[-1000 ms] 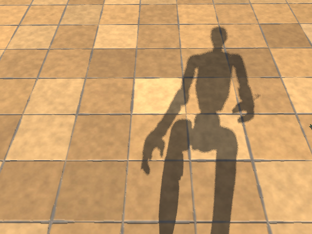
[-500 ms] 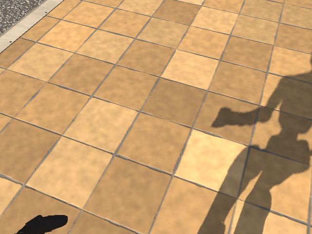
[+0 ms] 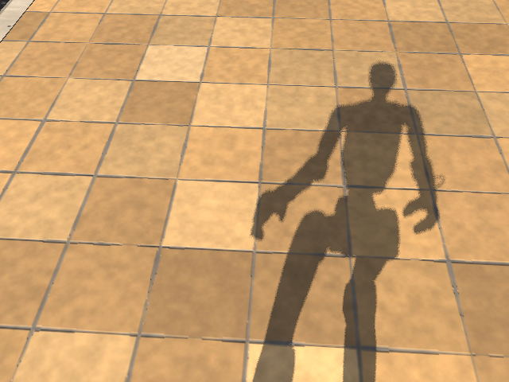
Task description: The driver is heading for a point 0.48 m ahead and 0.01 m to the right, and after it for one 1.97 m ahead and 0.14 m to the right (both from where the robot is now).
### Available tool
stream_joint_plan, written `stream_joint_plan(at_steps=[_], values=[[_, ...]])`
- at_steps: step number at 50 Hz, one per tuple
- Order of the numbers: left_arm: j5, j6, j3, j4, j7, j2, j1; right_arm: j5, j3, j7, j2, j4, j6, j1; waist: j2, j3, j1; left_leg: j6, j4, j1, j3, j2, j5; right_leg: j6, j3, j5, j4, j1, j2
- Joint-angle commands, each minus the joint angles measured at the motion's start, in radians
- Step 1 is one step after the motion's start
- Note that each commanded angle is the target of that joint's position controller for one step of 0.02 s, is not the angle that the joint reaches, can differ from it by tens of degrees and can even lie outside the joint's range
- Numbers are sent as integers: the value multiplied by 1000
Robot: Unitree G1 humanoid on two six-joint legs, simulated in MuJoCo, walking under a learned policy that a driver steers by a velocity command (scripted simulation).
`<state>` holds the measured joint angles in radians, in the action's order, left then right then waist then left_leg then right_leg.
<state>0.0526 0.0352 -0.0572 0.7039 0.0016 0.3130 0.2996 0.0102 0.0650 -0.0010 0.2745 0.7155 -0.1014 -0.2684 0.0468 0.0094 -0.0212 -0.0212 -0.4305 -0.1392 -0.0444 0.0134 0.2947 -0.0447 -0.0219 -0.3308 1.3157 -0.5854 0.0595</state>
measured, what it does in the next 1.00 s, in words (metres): walks ahead: right foot, then left foot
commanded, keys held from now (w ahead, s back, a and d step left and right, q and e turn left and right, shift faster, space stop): w+e+shift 0.18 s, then w+q+shift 0.08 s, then q+shift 0.64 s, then e+shift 0.10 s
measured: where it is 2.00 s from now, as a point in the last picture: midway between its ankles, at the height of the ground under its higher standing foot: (322, 321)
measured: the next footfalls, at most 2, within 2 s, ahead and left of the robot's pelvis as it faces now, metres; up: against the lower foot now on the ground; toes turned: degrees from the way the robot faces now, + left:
right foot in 0.24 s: +0.42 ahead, -0.16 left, +0.00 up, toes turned -18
left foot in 0.70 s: +0.72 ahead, -0.06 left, +0.00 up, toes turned -1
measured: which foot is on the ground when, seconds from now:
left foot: down 0.00-0.26, up 0.28-0.68, down 0.70-1.00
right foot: up 0.00-0.22, down 0.24-0.70, up 0.72-1.00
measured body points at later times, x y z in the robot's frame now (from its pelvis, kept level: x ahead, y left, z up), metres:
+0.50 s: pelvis +0.39 -0.10 +0.00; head +0.43 -0.11 +0.45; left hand +0.52 +0.15 -0.11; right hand +0.48 -0.39 -0.11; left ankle +0.52 +0.06 -0.65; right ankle +0.38 -0.15 -0.73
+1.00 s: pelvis +0.60 -0.12 +0.00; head +0.65 -0.09 +0.45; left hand +0.77 +0.18 -0.09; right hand +0.80 -0.38 -0.08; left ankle +0.68 -0.06 -0.73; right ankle +0.70 -0.30 -0.67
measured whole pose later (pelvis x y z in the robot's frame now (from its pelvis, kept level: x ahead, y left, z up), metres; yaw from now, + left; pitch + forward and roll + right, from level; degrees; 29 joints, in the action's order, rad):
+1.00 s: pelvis +0.60 -0.12 +0.00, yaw +12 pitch +1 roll -2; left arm 0.00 0.00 -0.05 0.68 0.02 0.29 0.00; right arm 0.00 0.07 -0.03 0.31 0.59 0.03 -0.20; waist 0.02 -0.09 -0.03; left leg 0.10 -0.44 -0.36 0.17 0.17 0.07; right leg 0.09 -0.16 -0.32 0.96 -0.57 -0.01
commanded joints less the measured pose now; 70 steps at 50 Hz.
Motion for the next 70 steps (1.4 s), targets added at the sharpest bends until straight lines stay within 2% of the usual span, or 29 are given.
stream_joint_plan(at_steps=[1, 6, 8, 11, 12, 13, 14, 15, 16, 17, 21, 28, 31, 34, 35, 36, 37, 38, 40, 44, 47, 53, 56, 61, 63, 64, 65, 67, 70], values=[[-5, -11, 23, -129, -21, -42, -71, -7, 10, 3, 39, -28, -14, 43, -121, -121, 23, 178, 256, 74, 203, -296, -198, 11, -87, 49, -9, -320, 132], [-31, 4, 28, -175, -64, 5, -212, -15, 38, -12, 164, -3, -29, 65, -13, -155, 14, 114, 343, -9, -101, -211, -332, -1, 44, 413, -419, -106, 82], [-26, 9, 15, -186, -74, 35, -239, -11, 47, -7, 223, 12, -24, 19, -39, -126, 18, 96, 286, 65, -148, -214, -698, -40, 133, 423, -520, 26, -3], [-16, -3, -35, -156, -67, 129, -19, -17, 54, -7, 296, 30, 1, -46, -157, 42, 181, 113, -109, 124, -127, -281, -1337, -129, 156, 223, -538, 385, -126], [-14, -18, -70, -86, -44, 180, 221, -19, 43, -5, 289, 35, 5, -14, -114, 133, 322, 101, -391, -28, -117, -263, -1279, -172, 97, 286, -631, 720, -113], [-5, -29, -73, -29, -22, 239, 298, 5, -3, 0, 135, 35, 2, -69, 122, 162, 268, 64, -873, -320, -97, -111, -72, -181, -140, 258, -573, 974, 36], [-55, 0, -56, -88, -26, 283, 207, -47, -43, 16, 57, 5, -32, -280, 338, 432, 99, 70, -1174, -541, 146, 29, 311, -354, -757, 21, -837, 1146, 311], [-73, 14, -46, -101, -36, 187, 185, -90, -10, 15, 207, 15, -45, -118, 96, 377, 198, 84, -1159, -548, 219, -5, 200, -293, -746, -35, -988, 999, 308], [-77, 34, -39, -92, -40, 190, 121, -107, -12, 8, 194, -25, -44, -21, 16, 173, 157, 75, -1093, -552, 198, -24, 156, -273, -606, 129, -1012, 787, 305], [-77, 52, -33, -79, -45, 171, 27, -85, -18, -7, 166, -16, -32, 2, -113, 59, 90, 55, -1018, -507, 188, -81, 111, -243, -471, 377, -1003, 589, 287], [-73, 91, -8, -48, -44, 55, -105, -52, -3, -12, 120, 71, 61, -134, -13, -2, -29, 0, -808, -309, 168, -152, 21, -163, -64, 763, -1052, 313, 189], [-62, 52, -16, -32, 47, 87, -153, -23, -16, 40, 47, -10, 49, 69, -3, -8, 34, -12, -275, -366, -12, -79, -486, -69, 243, 794, -1044, 471, 79], [-52, 6, -28, -30, 62, 117, -153, -22, 5, 79, 90, -35, 61, 37, 21, 22, 18, 20, -217, -348, -51, -50, -413, -65, 249, 891, -929, 583, 139], [-33, -32, -35, -65, 64, 122, -235, -27, 50, 73, 175, -14, 82, -172, 30, 88, -94, 97, -214, -159, -70, 27, -233, -44, 248, 1019, -622, 552, 147], [-26, -36, -27, -77, 55, 100, -274, -25, 72, 53, 210, 4, 80, -293, -42, 113, -172, 144, -99, 12, -10, 36, -335, -4, 236, 828, -381, 438, 93], [-63, -29, 2, -89, 30, -21, -209, -21, 76, 32, 259, -10, 70, -206, -347, 30, -42, 218, -107, 85, 223, -81, -859, 59, 209, -157, -119, 202, -94], [-69, -23, 8, -107, 11, -10, -62, 26, 77, 31, 306, -92, 50, -118, -417, 197, 56, 477, 30, 261, 802, -267, -645, 111, 7, -374, 194, -67, -269], [-56, -2, -3, -94, -3, 91, -73, 20, 78, 40, 288, -153, 43, -38, -239, 280, 19, 469, 150, 270, 894, -319, -351, 81, -157, -293, 210, -88, -203], [-63, 0, -13, -113, 6, 109, -226, -33, 56, 28, 193, -173, 52, 30, 20, 105, 34, 351, 172, 70, 726, -239, -120, 58, -153, -154, 53, -91, -133], [-65, -22, -13, -95, 9, 59, -259, -27, 59, -13, 179, -202, 93, 60, -49, 79, 45, 250, 140, -60, 526, -91, -268, 87, -127, -71, -275, 38, -122], [-56, -31, -10, -52, 17, 46, -217, -15, 60, -41, 187, -204, 118, 41, -84, 147, 23, 246, 86, -35, 458, -114, -412, 136, -103, -8, -334, 59, -101], [-54, -39, 8, -32, 26, 19, -208, 33, -17, -28, 38, -177, 130, 92, -167, 120, -15, 217, 99, -155, 340, -108, -181, 147, -48, 81, -458, 227, 4], [-32, -25, -11, -54, 17, 97, -232, 36, 8, -17, 134, -159, 129, 104, -202, 29, -44, 250, 87, -110, 370, -164, -171, 114, -13, -1, -529, 182, -11], [-28, -9, -18, -32, -13, 103, -101, -11, 18, -38, 140, -147, 143, 147, -142, 57, 23, 205, -67, 24, 321, -181, -489, 53, 0, 147, -810, 238, -41], [-39, -6, -57, -47, -5, 242, -90, 16, 22, -44, 111, -188, 129, 160, 147, 26, -25, 57, -331, -180, 113, 48, -174, -102, -372, 626, -910, 337, 163], [-52, -10, -67, -43, 0, 247, -24, 25, 24, -47, 115, -216, 119, 269, 243, 1, 62, -2, -476, -402, 80, 152, 224, -244, -568, 721, -977, 439, 264], [-71, -7, -61, -34, 6, 214, 31, 16, 26, -45, 110, -215, 112, 279, 171, 51, 85, -12, -651, -469, 156, 132, 337, -269, -583, 693, -980, 507, 269], [-41, -14, -65, -58, 23, 189, -50, -4, 26, -37, 81, -181, 119, 244, 61, 63, 39, -30, -726, -511, 187, 90, 238, -182, -449, 655, -924, 545, 170], [-19, -52, -64, -84, 46, 162, -87, -12, 21, -30, 51, -183, 110, 278, 64, 86, 36, -57, -594, -477, 160, 89, 132, -140, -405, 618, -915, 552, 94]])
Over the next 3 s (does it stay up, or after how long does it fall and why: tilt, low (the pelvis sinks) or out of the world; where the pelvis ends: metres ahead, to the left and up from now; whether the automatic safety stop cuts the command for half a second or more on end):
stays up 0.80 -0.16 -0.01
